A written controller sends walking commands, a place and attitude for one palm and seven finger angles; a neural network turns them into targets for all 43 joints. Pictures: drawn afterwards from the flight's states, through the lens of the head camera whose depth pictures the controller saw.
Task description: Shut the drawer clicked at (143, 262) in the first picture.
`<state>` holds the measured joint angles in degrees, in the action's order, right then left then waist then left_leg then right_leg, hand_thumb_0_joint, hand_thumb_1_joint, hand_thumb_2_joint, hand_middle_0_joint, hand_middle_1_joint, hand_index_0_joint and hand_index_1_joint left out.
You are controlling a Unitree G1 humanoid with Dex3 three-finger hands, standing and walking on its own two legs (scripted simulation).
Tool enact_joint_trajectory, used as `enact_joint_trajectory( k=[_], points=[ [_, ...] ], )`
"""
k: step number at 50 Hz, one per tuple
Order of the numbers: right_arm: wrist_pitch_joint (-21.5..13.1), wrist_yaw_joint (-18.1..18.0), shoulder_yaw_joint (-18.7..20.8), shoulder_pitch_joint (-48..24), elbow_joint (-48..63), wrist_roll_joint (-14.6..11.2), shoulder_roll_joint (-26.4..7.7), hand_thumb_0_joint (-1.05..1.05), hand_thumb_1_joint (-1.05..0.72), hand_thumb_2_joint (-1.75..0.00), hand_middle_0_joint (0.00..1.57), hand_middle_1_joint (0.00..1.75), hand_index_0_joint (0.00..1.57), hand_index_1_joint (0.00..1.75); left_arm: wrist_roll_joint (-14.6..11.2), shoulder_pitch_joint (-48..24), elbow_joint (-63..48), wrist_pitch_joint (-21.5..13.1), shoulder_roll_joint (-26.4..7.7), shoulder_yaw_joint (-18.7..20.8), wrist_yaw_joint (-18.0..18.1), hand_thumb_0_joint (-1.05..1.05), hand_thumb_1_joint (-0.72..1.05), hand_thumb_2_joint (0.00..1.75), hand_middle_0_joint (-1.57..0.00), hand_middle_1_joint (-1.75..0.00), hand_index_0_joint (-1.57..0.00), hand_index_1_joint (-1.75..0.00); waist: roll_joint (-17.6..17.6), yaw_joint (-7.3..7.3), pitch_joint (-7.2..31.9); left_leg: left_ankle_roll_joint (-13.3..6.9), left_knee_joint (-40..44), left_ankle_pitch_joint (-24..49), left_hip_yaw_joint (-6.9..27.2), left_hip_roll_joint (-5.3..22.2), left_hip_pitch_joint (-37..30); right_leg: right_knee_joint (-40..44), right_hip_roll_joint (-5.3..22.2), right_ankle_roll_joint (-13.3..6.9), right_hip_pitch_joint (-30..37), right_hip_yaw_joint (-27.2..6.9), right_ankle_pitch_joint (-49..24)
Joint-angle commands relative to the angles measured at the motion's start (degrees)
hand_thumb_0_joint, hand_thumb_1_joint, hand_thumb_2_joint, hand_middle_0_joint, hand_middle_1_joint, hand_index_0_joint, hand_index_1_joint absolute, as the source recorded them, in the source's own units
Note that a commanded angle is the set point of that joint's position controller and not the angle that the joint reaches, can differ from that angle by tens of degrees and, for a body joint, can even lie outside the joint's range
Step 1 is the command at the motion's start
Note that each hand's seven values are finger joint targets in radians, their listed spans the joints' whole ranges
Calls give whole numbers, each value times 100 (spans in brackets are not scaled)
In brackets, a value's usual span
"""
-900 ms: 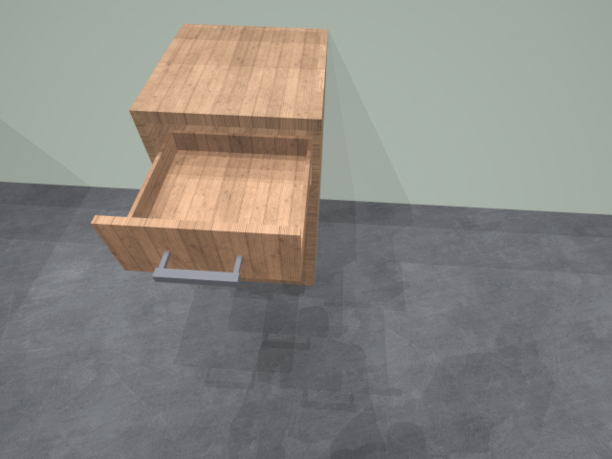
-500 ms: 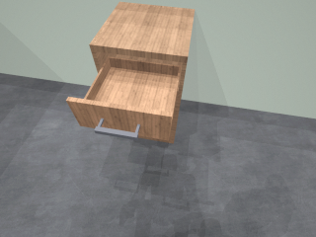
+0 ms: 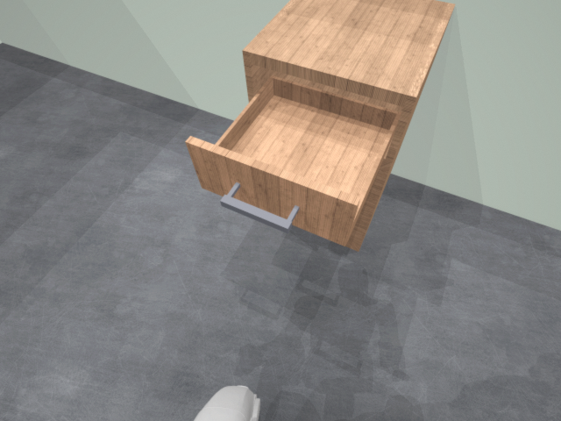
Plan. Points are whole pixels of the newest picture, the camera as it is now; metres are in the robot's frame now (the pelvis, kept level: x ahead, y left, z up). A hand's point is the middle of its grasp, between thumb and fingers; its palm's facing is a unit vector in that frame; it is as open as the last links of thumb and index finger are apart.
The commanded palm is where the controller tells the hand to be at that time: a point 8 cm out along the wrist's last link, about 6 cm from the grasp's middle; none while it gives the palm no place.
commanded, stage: stand and wait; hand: left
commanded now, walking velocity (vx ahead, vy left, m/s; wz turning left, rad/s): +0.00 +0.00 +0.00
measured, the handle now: (260, 206) +0.52 +0.08 -0.14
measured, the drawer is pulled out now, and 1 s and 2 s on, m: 0.30 0.30 0.30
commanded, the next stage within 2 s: look at it before walking up in 0.18 s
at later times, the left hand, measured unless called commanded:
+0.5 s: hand out of the picture +0.00 +0.16 -0.17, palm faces +0.03 -0.98 -0.20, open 7.3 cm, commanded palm none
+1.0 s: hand out of the picture -0.02 +0.16 -0.17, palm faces +0.00 -0.98 -0.18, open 7.3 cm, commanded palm none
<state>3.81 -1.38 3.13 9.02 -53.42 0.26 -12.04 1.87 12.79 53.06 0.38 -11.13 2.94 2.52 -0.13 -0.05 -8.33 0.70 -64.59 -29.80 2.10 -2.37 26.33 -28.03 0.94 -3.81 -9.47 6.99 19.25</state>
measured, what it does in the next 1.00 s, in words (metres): steps on the spot: left foot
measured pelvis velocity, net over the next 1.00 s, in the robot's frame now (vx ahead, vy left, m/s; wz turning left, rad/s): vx -0.01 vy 0.00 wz -0.05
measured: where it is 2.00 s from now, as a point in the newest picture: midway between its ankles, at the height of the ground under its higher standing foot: outside the picture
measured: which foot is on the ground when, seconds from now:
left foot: up 0.00-0.14, down 0.16-1.00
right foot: down 0.00-1.00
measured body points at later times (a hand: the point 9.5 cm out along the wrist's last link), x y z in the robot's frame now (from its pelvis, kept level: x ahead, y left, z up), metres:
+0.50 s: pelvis +0.00 -0.01 +0.00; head +0.04 -0.02 +0.45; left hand +0.00 +0.21 -0.16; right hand +0.03 -0.23 -0.16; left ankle -0.01 +0.14 -0.74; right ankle -0.04 -0.08 -0.74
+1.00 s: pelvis -0.01 +0.00 +0.00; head +0.03 -0.01 +0.45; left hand -0.01 +0.22 -0.15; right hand -0.05 -0.20 -0.16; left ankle -0.01 +0.14 -0.74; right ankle -0.04 -0.08 -0.74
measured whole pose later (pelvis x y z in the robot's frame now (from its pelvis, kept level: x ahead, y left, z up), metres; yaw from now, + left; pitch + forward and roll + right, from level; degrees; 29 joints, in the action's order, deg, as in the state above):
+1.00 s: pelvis -0.01 +0.00 +0.00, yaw -3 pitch -1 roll +0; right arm 1.2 -2.8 -0.7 18.6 -63.7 0.2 -6.4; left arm 0.2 17.0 62.3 1.2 -6.6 0.7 1.6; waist -1.5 -0.1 -5.6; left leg 2.1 -24.1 -13.7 -4.1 3.8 8.8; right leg -23.5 -2.4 -3.4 -7.2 2.9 15.1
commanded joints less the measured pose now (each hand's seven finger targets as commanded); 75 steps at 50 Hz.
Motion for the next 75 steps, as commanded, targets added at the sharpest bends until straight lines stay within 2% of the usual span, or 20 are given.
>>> enact_joint_trajectory(
  k=[1,4,6,7,8,9,10,11,12,14,16,17,22,27,42,52,56,58,69,75],
  points=[
    [-185,65,-51,28,319,-2,61,0,-90,-90,20,30,20,30,-15,702,-29,-115,-845,185,44,0,90,90,-20,-30,-20,-30,499,86,707,21,1403,213,-350,318,79,503,1477,-765,1100,-961,-5258],
    [-275,54,-101,302,178,-13,21,0,-90,-90,20,30,20,30,-50,779,105,-94,-790,157,30,0,90,90,-20,-30,-20,-30,791,41,897,-41,2839,1004,-524,207,-780,266,1178,-529,1172,-832,-5016],
    [-337,26,-88,798,-27,0,-117,0,-90,-90,20,30,20,30,-126,713,145,-97,-687,125,37,0,90,90,-20,-30,-20,-30,585,-174,1079,-145,4188,2572,-498,239,-1906,-357,919,-172,830,-669,-4538],
    [-399,-20,-51,1016,-83,38,-362,0,-90,-90,20,30,20,30,-164,740,107,-94,-500,75,31,0,90,90,-20,-30,-20,-30,1,-220,1301,-346,4272,4169,-47,860,-2720,-891,633,57,233,-541,-3383],
    [-424,-74,-20,1142,-114,59,-599,0,-90,-90,20,30,20,30,-188,711,64,-98,-210,-22,26,0,90,90,-20,-30,-20,-30,-899,-206,1355,-852,3992,6178,842,1694,-3300,-1264,245,266,-605,-413,-949],
    [-360,-108,-84,1040,-147,74,-566,0,-90,-90,20,30,20,30,-180,551,66,-52,-158,-68,57,0,90,90,-20,-30,-20,-30,-923,-205,1055,-1226,4092,6708,872,2067,-2874,-1487,213,329,-709,-511,1248],
    [-318,-100,-98,835,-123,111,-591,0,-90,-90,20,30,20,30,-125,536,30,5,-65,-83,67,0,90,90,-20,-30,-20,-30,-547,-128,618,-1217,3977,6450,509,2009,-2586,-1463,277,301,-850,-638,1447],
    [-304,-162,-144,639,-127,93,-460,0,-90,-90,20,30,20,30,-156,559,131,83,-104,-77,39,0,90,90,-20,-30,-20,-30,-986,-16,458,-1121,4059,5867,590,1795,-2167,-931,368,344,-596,-555,1370],
    [-290,-173,-188,396,-121,71,-370,0,-90,-90,20,30,20,30,-151,683,288,114,-201,-45,-5,0,90,90,-20,-30,-20,-30,-1220,129,441,-920,3955,5434,502,1505,-2026,-214,390,359,-260,-461,579],
    [-224,-133,-199,230,-92,-38,-215,0,-90,-90,20,30,20,30,-127,910,498,13,-396,-50,-31,0,90,90,-20,-30,-20,-30,-271,104,455,-365,3573,3600,129,782,-1853,630,497,212,62,-908,-1764],
    [-189,-118,-128,418,-166,-44,-123,0,-90,-90,20,30,20,30,-156,744,611,-70,-417,-81,-41,0,90,90,-20,-30,-20,-30,796,-24,373,-159,3547,2268,-194,537,-1794,822,910,24,107,-1057,-2970],
    [-180,-109,-134,535,-266,-34,-114,0,-90,-90,20,30,20,30,-156,674,612,-86,-404,-100,-23,0,90,90,-20,-30,-20,-30,1000,-70,317,-125,3514,2038,-223,536,-1798,936,967,-41,63,-1125,-2984],
    [-267,-106,-251,850,-617,7,-53,0,-90,-90,20,30,20,30,-177,545,678,-77,-313,-139,-16,0,90,90,-20,-30,-20,-30,-186,-90,354,-173,4092,2657,-109,753,-1961,982,607,66,100,-905,-1927],
    [-352,-147,-295,1078,-727,-9,-55,0,-90,-90,20,30,20,30,-183,682,802,-91,-299,-129,-19,0,90,90,-20,-30,-20,-30,54,-33,530,-169,4262,3049,-157,814,-1963,937,572,63,478,-813,-2465],
    [-386,-154,-337,1609,-1002,-3,161,0,-90,-90,20,30,20,30,-200,901,874,-95,-177,-162,-11,0,90,90,-20,-30,-20,-30,-8,-5,222,-183,4510,2615,-141,805,-1746,1102,511,11,303,-869,-1605],
    [-257,-231,-126,1420,-780,21,-98,0,-90,-90,20,30,20,30,-162,604,602,129,-359,90,-53,0,90,90,-20,-30,-20,-30,-25,-115,275,-114,4000,1865,-536,1099,-1765,689,342,-99,-533,-1522,-1251],
    [-273,-240,-76,1245,-601,38,-212,0,-90,-90,20,30,20,30,-131,516,468,177,-317,157,-89,0,90,90,-20,-30,-20,-30,-309,-95,343,-205,4102,1857,-485,1346,-1797,323,143,-54,-842,-1535,-1160],
    [-277,-234,-48,1129,-500,40,-270,0,-90,-90,20,30,20,30,-117,511,418,183,-317,177,-102,0,90,90,-20,-30,-20,-30,-212,-58,412,-218,4077,1878,-545,1393,-1765,195,111,-36,-833,-1552,-1319],
    [-244,-161,1,808,-145,23,-323,0,-90,-90,20,30,20,30,-77,160,68,170,-657,205,-79,0,90,90,-20,-30,-20,-30,287,-114,774,-62,3614,1739,-964,1109,-1994,330,285,-95,-795,-2180,-2423],
    [-244,-149,16,720,-74,59,-452,0,-90,-90,20,30,20,30,-78,-51,-121,193,-557,175,-80,0,90,90,-20,-30,-20,-30,-223,-124,762,-176,3906,2271,-849,1407,-2259,-21,-12,13,-1073,-1852,-2211]
  ],
)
